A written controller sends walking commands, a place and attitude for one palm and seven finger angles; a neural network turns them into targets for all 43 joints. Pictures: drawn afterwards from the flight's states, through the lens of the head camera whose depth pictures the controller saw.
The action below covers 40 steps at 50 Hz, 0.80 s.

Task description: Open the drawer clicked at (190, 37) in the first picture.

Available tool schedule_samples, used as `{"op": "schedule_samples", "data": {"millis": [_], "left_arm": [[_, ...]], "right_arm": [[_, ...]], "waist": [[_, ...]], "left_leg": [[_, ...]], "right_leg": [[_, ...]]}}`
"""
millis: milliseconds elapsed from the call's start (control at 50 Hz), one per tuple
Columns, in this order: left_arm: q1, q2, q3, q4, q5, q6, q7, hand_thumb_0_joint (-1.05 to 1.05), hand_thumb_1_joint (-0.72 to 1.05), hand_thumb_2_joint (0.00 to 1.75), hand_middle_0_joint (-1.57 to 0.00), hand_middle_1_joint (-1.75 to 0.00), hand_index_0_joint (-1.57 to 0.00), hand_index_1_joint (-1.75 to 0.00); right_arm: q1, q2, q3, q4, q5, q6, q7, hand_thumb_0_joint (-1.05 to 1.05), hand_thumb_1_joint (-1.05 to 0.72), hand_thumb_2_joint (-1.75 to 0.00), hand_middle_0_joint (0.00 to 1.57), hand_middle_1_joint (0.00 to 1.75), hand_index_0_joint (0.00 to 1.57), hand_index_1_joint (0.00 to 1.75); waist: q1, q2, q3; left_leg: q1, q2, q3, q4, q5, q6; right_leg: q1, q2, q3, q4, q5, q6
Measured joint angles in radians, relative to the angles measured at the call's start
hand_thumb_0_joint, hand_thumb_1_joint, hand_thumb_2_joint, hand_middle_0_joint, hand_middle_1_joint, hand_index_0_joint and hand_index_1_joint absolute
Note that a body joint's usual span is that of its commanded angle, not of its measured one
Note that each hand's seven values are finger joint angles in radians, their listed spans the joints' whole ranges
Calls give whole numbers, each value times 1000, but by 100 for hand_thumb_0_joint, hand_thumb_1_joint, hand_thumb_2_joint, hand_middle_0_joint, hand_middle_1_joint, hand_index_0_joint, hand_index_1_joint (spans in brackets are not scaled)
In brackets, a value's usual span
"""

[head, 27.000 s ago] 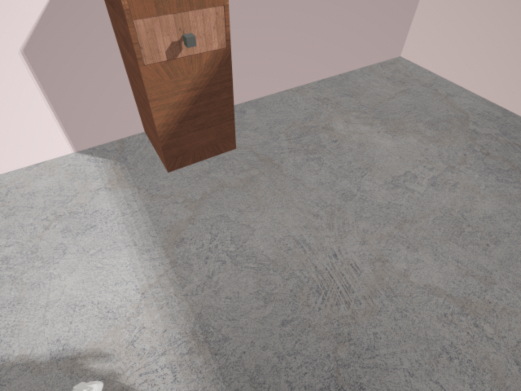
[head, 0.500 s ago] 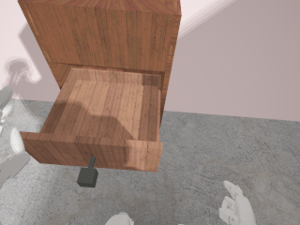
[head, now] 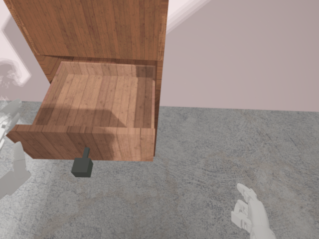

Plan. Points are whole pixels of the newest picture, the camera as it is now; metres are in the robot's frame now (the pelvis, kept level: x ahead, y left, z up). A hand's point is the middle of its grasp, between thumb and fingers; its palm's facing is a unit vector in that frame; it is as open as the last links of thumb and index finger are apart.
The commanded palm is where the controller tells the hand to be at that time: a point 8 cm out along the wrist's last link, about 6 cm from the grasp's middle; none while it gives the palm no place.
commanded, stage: step back with the hand held close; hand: left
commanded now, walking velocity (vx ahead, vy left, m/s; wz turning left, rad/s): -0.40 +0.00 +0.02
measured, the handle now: (84, 160) +0.32 +0.22 -0.06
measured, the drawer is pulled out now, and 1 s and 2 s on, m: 0.30 0.30 0.30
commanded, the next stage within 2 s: stop stepping back and stand still in 0.06 s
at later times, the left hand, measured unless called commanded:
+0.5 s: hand out of the picture +0.06 +0.18 +0.16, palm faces +0.36 -0.81 -0.46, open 7.4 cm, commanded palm +0.00 +0.23 +0.18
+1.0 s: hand out of the picture +0.04 +0.20 +0.14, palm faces +0.36 -0.81 -0.46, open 7.4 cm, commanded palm none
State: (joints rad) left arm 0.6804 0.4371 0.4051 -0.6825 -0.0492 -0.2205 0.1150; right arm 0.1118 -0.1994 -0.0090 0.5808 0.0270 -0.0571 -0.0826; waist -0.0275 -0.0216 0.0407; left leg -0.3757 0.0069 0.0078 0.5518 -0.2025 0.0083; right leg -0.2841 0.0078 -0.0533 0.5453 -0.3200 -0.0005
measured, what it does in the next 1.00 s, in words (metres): walks backwards: right foot, then left foot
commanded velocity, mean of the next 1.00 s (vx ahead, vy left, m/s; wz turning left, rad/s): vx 0.08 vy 0.05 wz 0.00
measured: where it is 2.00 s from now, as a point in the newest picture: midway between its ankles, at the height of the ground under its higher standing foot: outside the picture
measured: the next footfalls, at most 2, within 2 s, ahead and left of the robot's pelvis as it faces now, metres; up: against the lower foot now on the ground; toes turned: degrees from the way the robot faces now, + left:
right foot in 0.26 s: -0.06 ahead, -0.15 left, +0.00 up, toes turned -3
left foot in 0.54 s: -0.14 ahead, +0.08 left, +0.00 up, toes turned +2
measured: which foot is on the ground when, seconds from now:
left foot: down 0.00-0.28, up 0.30-0.52, down 0.54-1.00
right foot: down 0.00-0.00, up 0.02-0.24, down 0.26-1.00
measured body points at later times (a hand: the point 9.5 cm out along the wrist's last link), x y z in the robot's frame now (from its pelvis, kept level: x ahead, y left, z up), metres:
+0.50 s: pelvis -0.12 -0.05 +0.01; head -0.11 -0.05 +0.46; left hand +0.04 +0.23 +0.19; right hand +0.01 -0.31 -0.08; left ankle -0.17 +0.08 -0.71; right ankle -0.10 -0.15 -0.73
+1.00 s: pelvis -0.15 -0.04 +0.00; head -0.15 -0.04 +0.45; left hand +0.01 +0.25 +0.16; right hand +0.02 -0.26 -0.09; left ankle -0.18 +0.08 -0.73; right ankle -0.10 -0.15 -0.73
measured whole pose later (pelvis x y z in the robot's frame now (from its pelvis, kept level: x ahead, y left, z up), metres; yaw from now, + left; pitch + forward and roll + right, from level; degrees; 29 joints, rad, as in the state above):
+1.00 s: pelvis -0.15 -0.04 +0.00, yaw +3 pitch -1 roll +0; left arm 0.53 0.37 0.29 -0.43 0.02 -0.20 0.12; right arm 0.23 -0.18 0.00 0.66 0.01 -0.13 -0.01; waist 0.00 0.00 0.00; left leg -0.22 0.01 -0.01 0.58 -0.34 0.00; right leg -0.31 -0.03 -0.10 0.54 -0.21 -0.01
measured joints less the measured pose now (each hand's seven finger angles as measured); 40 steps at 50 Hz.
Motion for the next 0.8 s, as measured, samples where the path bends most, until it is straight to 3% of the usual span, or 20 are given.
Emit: {"op": "schedule_samples", "data": {"millis": [40, 120, 200, 240, 280, 300, 340, 380, 400, 440, 480, 520, 540, 580, 640, 760, 800], "left_arm": [[-34, 8, 8, 25, -2, 15, 8, 2, 89, 90, -21, -31, -21, -30], [-33, -12, -18, 5, -6, 52, 16, 2, 89, 90, -21, -31, -21, -30], [-1, -8, -32, -50, -11, 47, 14, 2, 89, 90, -21, -31, -21, -30], [11, 10, -17, -58, -14, 42, 18, 2, 89, 90, -21, -31, -21, -30], [12, 28, 4, -49, -14, 37, 24, 2, 89, 90, -21, -31, -21, -30], [1, 22, 0, -35, -12, 37, 24, 2, 89, 90, -21, -31, -21, -30], [-16, -2, -12, -5, -12, 46, 25, 2, 89, 90, -21, -31, -21, -30], [-19, -39, -21, 35, -10, 52, 28, 2, 89, 90, -21, -31, -21, -30], [-19, -54, -25, 59, -5, 52, 31, 2, 89, 90, -21, -31, -21, -30], [-21, -72, -38, 99, 8, 54, 37, 2, 89, 90, -21, -31, -21, -30], [-15, -79, -52, 112, 24, 54, 44, 2, 89, 90, -21, -31, -21, -30], [-4, -82, -65, 88, 29, 49, 49, 2, 89, 90, -21, -31, -21, -30], [-4, -76, -67, 69, 29, 42, 49, 2, 89, 90, -21, -31, -21, -30], [-11, -49, -55, 53, 30, 26, 45, 2, 89, 90, -21, -31, -21, -30], [3, -15, -27, 50, 29, 9, 41, 2, 89, 90, -21, -31, -21, -30], [-35, -43, -18, 106, 26, -18, 47, 2, 89, 90, -21, -31, -21, -30], [-56, -67, -34, 122, 27, -11, 51, 2, 89, 90, -21, -31, -21, -30]], "right_arm": [[-16, 11, -15, -1, -3, 0, 5, 1, -90, -90, 20, 30, 21, 30], [-19, 20, -15, -19, -20, -44, 32, 1, -90, -90, 20, 30, 20, 30], [-6, 32, 2, -27, -23, -70, 45, 1, -90, -90, 20, 30, 20, 30], [7, 35, 14, -37, -18, -69, 44, 1, -90, -90, 20, 30, 21, 30], [20, 32, 22, -47, -10, -60, 41, 1, -90, -90, 20, 30, 21, 30], [22, 24, 21, -40, -6, -50, 40, 1, -90, -90, 20, 30, 21, 30], [38, 14, 15, -6, 0, -28, 37, 1, -90, -90, 20, 30, 21, 30], [63, 8, 11, 29, -4, -7, 33, 1, -90, -90, 20, 30, 21, 30], [80, 5, 9, 42, -7, -1, 30, 1, -90, -90, 20, 30, 21, 30], [116, -7, 1, 58, -9, -2, 24, 1, -90, -90, 20, 30, 21, 30], [150, -25, -8, 66, -12, -21, 23, 1, -90, -90, 20, 30, 21, 30], [176, -52, -22, 58, -16, -50, 21, 1, -90, -90, 20, 30, 21, 30], [181, -64, -32, 51, -18, -65, 20, 1, -90, -90, 20, 30, 21, 30], [171, -57, -47, 52, -15, -73, 21, 1, -90, -90, 20, 30, 20, 30], [165, -50, -45, 36, -5, -75, 21, 1, -90, -90, 20, 30, 20, 30], [131, -25, -21, 44, -2, -64, 26, 1, -90, -90, 20, 30, 20, 30], [121, -15, -7, 49, -7, -62, 27, 1, -90, -90, 20, 30, 20, 30]], "waist": [[11, -29, 24], [21, -17, 48], [31, -4, 52], [32, 1, 48], [33, 8, 52], [30, 26, 62], [36, 23, 52], [28, 3, 20], [20, -6, 1], [4, -18, -33], [-7, -23, -59], [-17, -7, -63], [-22, 6, -52], [-12, -22, -16], [-8, -12, -4], [18, 23, -23], [23, 17, -22]], "left_leg": [[13, -12, 13, -43, -3, 12], [14, 16, 13, -94, 47, 6], [-7, 42, 5, -103, 91, -14], [-34, 47, -3, -79, 99, -25], [-75, 51, -9, -6, 50, -30], [-101, 53, -26, 71, -39, -30], [-155, 12, -44, 319, -143, -31], [-166, -20, -28, 504, -148, -29], [-146, -25, -14, 524, -149, -25], [-63, -17, 14, 424, -180, -6], [48, -6, 31, 217, -201, 17], [162, 16, 35, -19, -155, 38], [196, 30, 28, -96, -112, 31], [206, 14, 36, -99, -83, -13], [199, 20, 33, -54, -101, -29], [168, 22, 7, 27, -171, 26], [182, 16, 8, 2, -125, 16]], "right_leg": [[-50, -13, 12, 77, -18, -2], [-115, 5, 15, 213, -104, 3], [-96, -6, -1, 193, -88, 8], [-48, -19, -7, 111, -78, 11], [2, -30, -23, 10, 20, 4], [2, -22, -38, 18, 44, -5], [-9, -30, -35, 33, 39, -20], [-11, -48, -25, 17, 45, -24], [-10, -56, -24, 1, 55, -24], [-6, -67, -29, -34, 79, -23], [-10, -71, -40, -57, 98, -22], [-22, -61, -62, -54, 104, -20], [-32, -56, -77, -36, 101, -19], [-35, -76, -69, -6, 95, -15], [-20, -70, -71, -7, 101, -14], [-17, -45, -65, -20, 120, -24], [-15, -47, -57, -18, 117, -19]]}}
